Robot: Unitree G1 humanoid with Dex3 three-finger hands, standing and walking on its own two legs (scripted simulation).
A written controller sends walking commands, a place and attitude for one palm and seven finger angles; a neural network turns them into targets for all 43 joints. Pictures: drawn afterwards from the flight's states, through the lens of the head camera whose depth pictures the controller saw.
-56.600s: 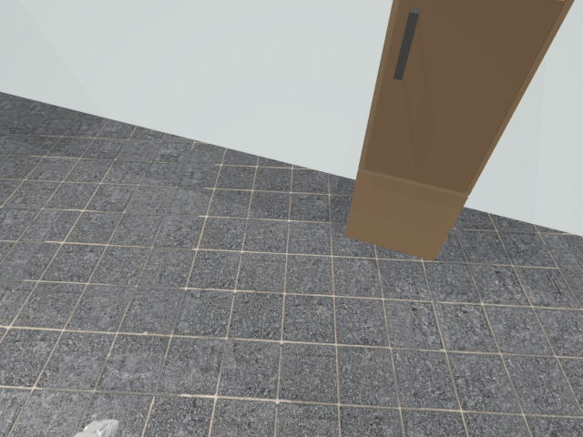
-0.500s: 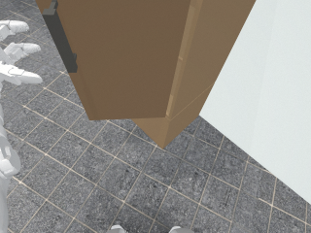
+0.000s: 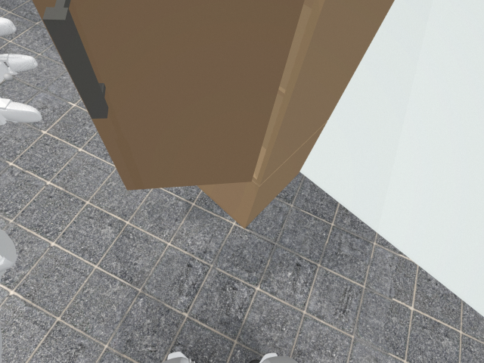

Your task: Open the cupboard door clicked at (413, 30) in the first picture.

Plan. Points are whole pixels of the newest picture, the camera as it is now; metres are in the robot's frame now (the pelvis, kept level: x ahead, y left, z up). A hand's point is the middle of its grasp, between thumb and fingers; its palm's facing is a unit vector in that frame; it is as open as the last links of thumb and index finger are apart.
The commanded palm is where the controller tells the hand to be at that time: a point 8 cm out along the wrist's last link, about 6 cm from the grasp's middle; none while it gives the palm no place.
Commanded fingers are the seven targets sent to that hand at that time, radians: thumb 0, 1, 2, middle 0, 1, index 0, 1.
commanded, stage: move the hooked fingers beside the handle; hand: left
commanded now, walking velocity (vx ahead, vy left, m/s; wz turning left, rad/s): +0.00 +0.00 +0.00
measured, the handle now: (83, 61) +0.54 +0.20 +0.14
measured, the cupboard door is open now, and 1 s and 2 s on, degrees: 50 50 50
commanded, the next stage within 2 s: slide the fingers in behind the handle in 1.40 s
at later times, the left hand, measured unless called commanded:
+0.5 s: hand (23, 82) +0.49 +0.26 +0.15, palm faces +0.07 -1.00 +0.01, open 13.9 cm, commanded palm +0.48 +0.31 +0.14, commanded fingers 0.00 -0.50 0.30 -0.30 -1.20 -0.30 -1.20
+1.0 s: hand (12, 74) +0.51 +0.28 +0.15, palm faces +0.06 -1.00 +0.01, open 13.9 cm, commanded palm +0.49 +0.31 +0.14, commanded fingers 0.00 -0.50 0.30 -0.30 -1.20 -0.30 -1.20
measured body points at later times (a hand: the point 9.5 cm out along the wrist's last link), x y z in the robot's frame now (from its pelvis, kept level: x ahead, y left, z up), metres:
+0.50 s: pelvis -0.02 -0.01 +0.00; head +0.08 +0.01 +0.43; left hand +0.48 +0.31 +0.15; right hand -0.01 -0.29 -0.11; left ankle -0.01 +0.08 -0.71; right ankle -0.04 -0.14 -0.71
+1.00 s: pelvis -0.01 -0.02 -0.01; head +0.11 +0.01 +0.43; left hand +0.50 +0.33 +0.15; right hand -0.07 -0.29 -0.09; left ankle -0.01 +0.08 -0.71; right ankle -0.04 -0.14 -0.71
